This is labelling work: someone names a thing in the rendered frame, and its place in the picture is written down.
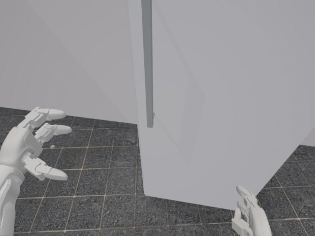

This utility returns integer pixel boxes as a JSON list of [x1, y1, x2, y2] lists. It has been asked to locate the fridge door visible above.
[[128, 0, 315, 210]]

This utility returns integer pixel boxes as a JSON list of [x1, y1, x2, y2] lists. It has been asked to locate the handle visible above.
[[141, 0, 155, 128]]

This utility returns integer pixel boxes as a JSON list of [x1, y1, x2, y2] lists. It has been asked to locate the left robot hand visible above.
[[0, 107, 72, 181]]

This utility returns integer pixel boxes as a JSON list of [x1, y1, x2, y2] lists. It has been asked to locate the left robot forearm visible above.
[[0, 164, 25, 236]]

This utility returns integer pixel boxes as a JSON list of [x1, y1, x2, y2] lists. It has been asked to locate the right robot hand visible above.
[[231, 185, 272, 236]]

